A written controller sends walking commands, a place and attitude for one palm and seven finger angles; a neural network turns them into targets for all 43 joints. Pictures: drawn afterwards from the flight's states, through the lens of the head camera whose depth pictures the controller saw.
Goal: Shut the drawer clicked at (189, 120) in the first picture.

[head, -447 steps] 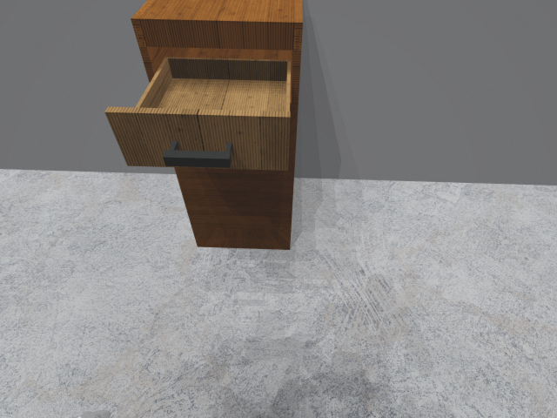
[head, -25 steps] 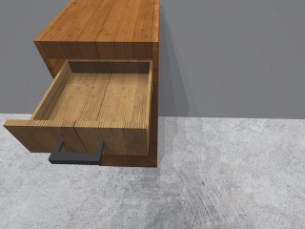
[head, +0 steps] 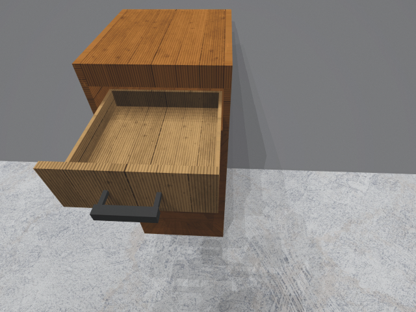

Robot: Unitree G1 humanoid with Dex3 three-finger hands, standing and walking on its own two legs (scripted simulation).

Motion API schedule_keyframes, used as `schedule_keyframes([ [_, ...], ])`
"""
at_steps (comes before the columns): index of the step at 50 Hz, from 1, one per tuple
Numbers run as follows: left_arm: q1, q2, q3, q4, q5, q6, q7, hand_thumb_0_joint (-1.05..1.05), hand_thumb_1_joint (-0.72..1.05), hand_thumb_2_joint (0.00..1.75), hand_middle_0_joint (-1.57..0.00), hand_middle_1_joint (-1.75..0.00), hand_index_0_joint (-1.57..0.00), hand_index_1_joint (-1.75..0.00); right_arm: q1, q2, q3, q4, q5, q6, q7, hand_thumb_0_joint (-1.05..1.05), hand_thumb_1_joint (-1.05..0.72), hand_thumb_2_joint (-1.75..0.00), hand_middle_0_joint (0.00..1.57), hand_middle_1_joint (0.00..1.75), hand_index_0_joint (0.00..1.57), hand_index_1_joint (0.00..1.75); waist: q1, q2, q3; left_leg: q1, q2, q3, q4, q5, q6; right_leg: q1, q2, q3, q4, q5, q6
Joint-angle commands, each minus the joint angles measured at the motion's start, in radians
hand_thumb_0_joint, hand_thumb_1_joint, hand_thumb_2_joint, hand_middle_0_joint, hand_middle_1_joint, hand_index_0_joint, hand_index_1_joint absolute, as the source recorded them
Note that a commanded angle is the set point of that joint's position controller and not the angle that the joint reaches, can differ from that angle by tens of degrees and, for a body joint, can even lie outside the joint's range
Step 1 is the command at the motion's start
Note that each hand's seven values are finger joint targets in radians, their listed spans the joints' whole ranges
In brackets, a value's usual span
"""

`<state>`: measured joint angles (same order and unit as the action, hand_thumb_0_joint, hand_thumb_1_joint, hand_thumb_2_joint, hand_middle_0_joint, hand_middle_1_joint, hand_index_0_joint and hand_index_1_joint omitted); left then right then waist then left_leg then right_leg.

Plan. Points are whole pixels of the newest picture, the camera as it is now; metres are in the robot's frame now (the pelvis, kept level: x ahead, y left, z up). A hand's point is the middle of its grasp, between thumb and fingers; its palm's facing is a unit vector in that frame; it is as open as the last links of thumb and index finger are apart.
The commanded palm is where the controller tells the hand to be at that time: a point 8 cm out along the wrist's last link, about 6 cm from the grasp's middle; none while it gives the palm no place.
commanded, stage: look again from close up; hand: left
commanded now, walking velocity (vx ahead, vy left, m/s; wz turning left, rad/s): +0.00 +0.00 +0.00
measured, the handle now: (128, 204) +0.31 +0.19 +0.04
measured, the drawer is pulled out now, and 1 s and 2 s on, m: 0.30 0.30 0.30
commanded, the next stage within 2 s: raise the hand and make a fist in 0.10 s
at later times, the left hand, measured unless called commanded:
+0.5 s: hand (131, 283) +0.18 +0.16 -0.01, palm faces +0.10 -0.99 +0.00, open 7.0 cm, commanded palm +0.10 +0.22 -0.03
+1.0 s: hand (120, 292) +0.15 +0.16 +0.03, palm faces +0.02 -1.00 -0.07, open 4.0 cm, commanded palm +0.10 +0.21 +0.04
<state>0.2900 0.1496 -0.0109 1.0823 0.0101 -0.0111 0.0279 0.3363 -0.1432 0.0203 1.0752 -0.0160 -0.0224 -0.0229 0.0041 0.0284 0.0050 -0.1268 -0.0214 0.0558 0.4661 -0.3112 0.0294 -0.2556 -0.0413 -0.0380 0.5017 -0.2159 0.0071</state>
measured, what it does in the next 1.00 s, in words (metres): lowers itself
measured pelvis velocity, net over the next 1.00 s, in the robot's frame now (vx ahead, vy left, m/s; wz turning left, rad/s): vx -0.01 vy -0.02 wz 0.04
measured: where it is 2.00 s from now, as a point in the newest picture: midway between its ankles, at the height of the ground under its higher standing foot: outside the picture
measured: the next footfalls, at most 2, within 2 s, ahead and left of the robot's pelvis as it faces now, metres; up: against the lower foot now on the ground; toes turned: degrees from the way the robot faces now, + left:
none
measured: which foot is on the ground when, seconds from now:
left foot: down 0.00-1.00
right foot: down 0.00-1.00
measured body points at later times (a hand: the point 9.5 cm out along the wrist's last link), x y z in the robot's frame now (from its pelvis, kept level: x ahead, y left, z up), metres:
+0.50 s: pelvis +0.00 -0.01 -0.03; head +0.01 -0.01 +0.42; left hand +0.17 +0.21 -0.01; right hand +0.19 -0.28 -0.08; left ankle -0.03 +0.10 -0.74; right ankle +0.04 -0.12 -0.74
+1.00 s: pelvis -0.01 -0.02 -0.05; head +0.01 -0.03 +0.40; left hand +0.15 +0.21 +0.04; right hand +0.17 -0.21 -0.13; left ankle -0.03 +0.10 -0.74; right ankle +0.03 -0.12 -0.74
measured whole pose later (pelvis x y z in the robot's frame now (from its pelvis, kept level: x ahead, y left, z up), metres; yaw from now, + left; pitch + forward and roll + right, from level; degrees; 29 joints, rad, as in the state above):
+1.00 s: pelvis -0.01 -0.02 -0.05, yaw +3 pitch +8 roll -1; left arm 0.65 0.21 0.12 -0.30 -0.24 -0.27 -0.24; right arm 0.28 -0.16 0.03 0.53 0.04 -0.23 -0.03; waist 0.01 0.04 -0.12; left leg -0.58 0.02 -0.01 0.96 -0.52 0.00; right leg -0.65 -0.03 -0.10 0.91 -0.40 -0.02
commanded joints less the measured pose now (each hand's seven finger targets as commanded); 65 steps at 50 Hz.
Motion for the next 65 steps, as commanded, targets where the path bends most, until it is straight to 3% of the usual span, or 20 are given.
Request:
schedule_keyframes([
  [1, 0.044, 0.093, 0.018, -0.03, -0.004, -0.012, 0.007, 0.0, 0.9, 0.9, -0.2, -0.3, -0.2, -0.3, 0.05, -0.104, -0.015, -0.022, 0.002, -0.018, -0.005, 0.0, -0.9, -0.9, 0.2, 0.3, 0.2, 0.3, -0.001, -0.028, 0.09, -0.157, 0.113, -0.116, -0.158, 0.073, 0.011, 0.072, -0.058, 0.081, -0.063, 0.056, -0.044],
  [9, 0.045, 0.084, 0.02, -0.01, -0.004, -0.01, 0.008, 0.0, 0.9, 0.9, -0.2, -0.3, -0.2, -0.3, 0.044, -0.096, -0.015, 0.012, 0.005, -0.018, -0.01, 0.0, -0.9, -0.9, 0.2, 0.3, 0.2, 0.3, 0.0, -0.027, 0.082, -0.12, 0.114, -0.103, -0.144, 0.136, 0.01, 0.076, -0.063, 0.08, -0.059, 0.106, -0.042],
  [10, 0.132, 0.121, 0.024, 0.034, 0.007, -0.024, 0.051, 0.0, 0.9, 0.9, -0.2, -0.3, -0.2, -0.3, -0.048, -0.132, -0.027, -0.049, 0.015, -0.021, -0.003, 0.0, -0.9, -0.9, 0.2, 0.3, 0.2, 0.3, 0.036, -0.196, 0.046, -0.15, 0.15, -0.064, 0.036, 0.299, -0.015, 0.099, -0.104, 0.084, -0.019, 0.491, -0.028],
  [11, -0.644, 0.324, 0.137, -1.537, -0.195, -0.246, 0.036, 0.0, 0.9, 0.9, -0.22, -0.32, -0.22, -0.32, -0.057, -0.3, -0.052, -0.407, 0.063, -0.185, -0.045, 0.0, -0.9, -0.9, 0.2, 0.3, 0.2, 0.3, -0.081, 0.059, -0.463, 0.067, 0.03, -0.086, -0.061, 0.368, -0.015, 0.177, -0.005, 0.04, 0.024, 0.319, -0.033],
  [12, -0.171, 0.24, 0.112, -1.294, -0.109, -0.182, 0.079, 0.0, 0.9, 0.9, -0.24, -0.34, -0.24, -0.34, -0.145, -0.208, -0.033, -0.353, 0.045, -0.28, -0.078, 0.0, -0.9, -0.9, 0.2, 0.3, 0.2, 0.3, 0.011, 0.246, -0.42, 0.1, 0.056, -0.061, -0.069, 0.479, -0.038, 0.125, 0.027, 0.025, 0.056, 0.105, -0.06],
  [13, 0.119, 0.023, -0.018, -1.109, -0.137, -0.043, 0.118, 0.0, 0.9, 0.9, -0.26, -0.37, -0.26, -0.37, -0.141, -0.167, -0.047, -0.345, 0.06, -0.318, -0.067, 0.0, -0.9, -0.9, 0.2, 0.3, 0.2, 0.3, -0.018, 0.231, -0.209, -0.035, 0.072, -0.078, -0.086, 0.439, -0.082, 0.01, 0.018, -0.043, 0.066, -0.028, -0.037],
  [14, 0.095, -0.055, -0.072, -1.136, -0.154, -0.031, 0.105, 0.0, 0.9, 0.9, -0.28, -0.39, -0.28, -0.39, -0.104, -0.182, -0.036, -0.318, 0.062, -0.331, -0.061, 0.0, -0.9, -0.9, 0.2, 0.3, 0.2, 0.3, -0.034, 0.086, -0.084, -0.095, 0.058, -0.086, -0.07, 0.323, -0.069, -0.036, 0.024, -0.056, 0.047, -0.02, -0.025],
  [15, 0.032, 0.001, -0.028, -1.193, -0.159, -0.073, 0.097, 0.0, 0.9, 0.9, -0.3, -0.41, -0.3, -0.41, -0.141, -0.217, -0.06, -0.368, 0.054, -0.352, -0.056, 0.0, -0.9, -0.9, 0.2, 0.3, 0.2, 0.3, -0.061, 0.005, 0.031, -0.179, 0.046, -0.108, -0.024, 0.194, -0.045, -0.096, 0.022, -0.063, 0.021, -0.03, -0.023],
  [17, 0.217, 0.018, 0.041, -1.139, -0.16, -0.175, 0.044, 0.0, 0.9, 0.9, -0.34, -0.45, -0.34, -0.45, -0.142, -0.223, -0.085, -0.439, 0.027, -0.373, -0.038, 0.0, -0.9, -0.9, 0.2, 0.3, 0.2, 0.3, -0.028, -0.183, -0.015, -0.284, 0.026, -0.099, 0.059, 0.099, -0.026, -0.144, 0.026, -0.08, 0.043, -0.097, -0.022],
  [20, 0.52, -0.041, 0.063, -1.064, -0.201, -0.378, -0.119, 0.0, 0.9, 0.9, -0.4, -0.52, -0.4, -0.52, -0.194, -0.206, -0.107, -0.55, 0.023, -0.358, 0.014, 0.0, -0.9, -0.9, 0.2, 0.3, 0.2, 0.3, 0.049, -0.239, -0.066, -0.421, 0.008, -0.051, 0.18, 0.105, -0.048, -0.176, 0.035, -0.081, 0.176, -0.076, -0.031],
  [23, 0.535, 0.099, 0.202, -1.092, -0.218, -0.595, -0.286, 0.0, 0.9, 0.9, -0.46, -0.58, -0.46, -0.58, -0.239, -0.223, -0.134, -0.63, 0.021, -0.32, 0.063, 0.0, -0.9, -0.9, 0.2, 0.3, 0.2, 0.3, 0.055, -0.123, -0.098, -0.539, -0.009, -0.022, 0.311, 0.059, -0.055, -0.211, 0.017, -0.019, 0.271, -0.036, -0.051],
  [26, 0.471, 0.158, 0.24, -1.352, -0.239, -0.688, -0.332, 0.0, 0.9, 0.9, -0.52, -0.65, -0.52, -0.65, -0.237, -0.195, -0.126, -0.714, 0.023, -0.313, 0.062, 0.0, -0.9, -0.9, 0.2, 0.3, 0.2, 0.3, 0.072, 0.058, -0.287, -0.545, -0.006, -0.017, 0.389, 0.126, -0.026, -0.207, 0.015, 0.033, 0.363, 0.039, -0.056],
  [30, 0.386, 0.079, 0.181, -1.486, -0.292, -0.613, -0.308, 0.0, 0.9, 0.9, -0.6, -0.73, -0.6, -0.73, -0.189, -0.19, -0.11, -0.749, 0.034, -0.282, 0.037, 0.0, -0.9, -0.9, 0.2, 0.3, 0.2, 0.3, -0.006, 0.067, -0.23, -0.535, 0.002, -0.051, 0.437, 0.105, -0.013, -0.307, 0.036, 0.018, 0.362, 0.02, -0.044],
  [33, 0.276, 0.1, 0.138, -1.544, -0.273, -0.563, -0.316, 0.0, 0.9, 0.9, -0.66, -0.8, -0.66, -0.8, -0.159, -0.212, -0.096, -0.749, 0.042, -0.276, 0.011, 0.0, -0.9, -0.9, 0.2, 0.3, 0.2, 0.3, -0.063, 0.01, -0.199, -0.554, 0.012, -0.073, 0.474, 0.04, 0.0, -0.357, 0.038, 0.028, 0.336, -0.056, -0.034],
  [35, 0.262, 0.105, 0.102, -1.555, -0.255, -0.52, -0.343, 0.0, 0.9, 0.9, -0.7, -0.84, -0.7, -0.84, -0.146, -0.212, -0.089, -0.754, 0.049, -0.278, 0.001, 0.0, -0.9, -0.9, 0.2, 0.3, 0.2, 0.3, -0.065, 0.024, -0.224, -0.548, 0.014, -0.08, 0.469, 0.019, 0.004, -0.35, 0.035, 0.027, 0.324, -0.085, -0.032],
  [42, 0.376, 0.165, 0.216, -1.529, -0.273, -0.328, -0.315, 0.0, 0.9, 0.9, -0.84, -0.99, -0.84, -0.99, -0.193, -0.169, -0.072, -0.758, 0.067, -0.263, -0.018, 0.0, -0.9, -0.9, 0.2, 0.3, 0.2, 0.3, 0.013, -0.046, -0.269, -0.541, 0.014, -0.086, 0.383, 0.054, -0.005, -0.198, 0.024, 0.011, 0.275, -0.084, -0.023],
  [46, 0.434, 0.157, 0.237, -1.571, -0.284, -0.306, -0.265, 0.0, 0.9, 0.9, -0.92, -1.08, -0.92, -1.08, -0.215, -0.153, -0.06, -0.756, 0.069, -0.274, -0.019, 0.0, -0.9, -0.9, 0.2, 0.3, 0.2, 0.3, 0.039, -0.041, -0.235, -0.527, 0.016, -0.083, 0.335, 0.058, -0.012, -0.168, 0.022, -0.005, 0.262, -0.09, -0.024],
  [53, 0.418, 0.149, 0.182, -1.648, -0.266, -0.347, -0.231, 0.0, 0.9, 0.9, -1.06, -1.23, -1.06, -1.23, -0.197, -0.174, -0.058, -0.74, 0.071, -0.337, -0.017, 0.0, -0.9, -0.9, 0.2, 0.3, 0.2, 0.3, 0.009, -0.082, -0.157, -0.501, 0.018, -0.081, 0.304, -0.028, -0.006, -0.212, 0.017, 0.009, 0.196, -0.247, -0.018],
  [56, 0.434, 0.14, 0.15, -1.718, -0.254, -0.35, -0.224, 0.0, 0.9, 0.9, -1.12, -1.3, -1.12, -1.3, -0.169, -0.18, -0.057, -0.749, 0.073, -0.359, -0.014, 0.0, -0.9, -0.9, 0.2, 0.3, 0.2, 0.3, 0.014, -0.004, -0.191, -0.452, 0.016, -0.078, 0.285, 0.005, -0.005, -0.194, 0.021, -0.012, 0.213, -0.178, -0.024],
  [65, 0.485, 0.142, 0.159, -1.778, -0.237, -0.282, -0.194, 0.0, 0.9, 0.9, -1.3, -1.49, -1.3, -1.49, -0.183, -0.171, -0.051, -0.741, 0.078, -0.364, -0.013, 0.0, -0.9, -0.9, 0.2, 0.3, 0.2, 0.3, 0.037, -0.014, -0.162, -0.372, 0.023, -0.076, 0.232, 0.109, -0.009, -0.12, 0.034, -0.048, 0.203, -0.001, -0.027],
])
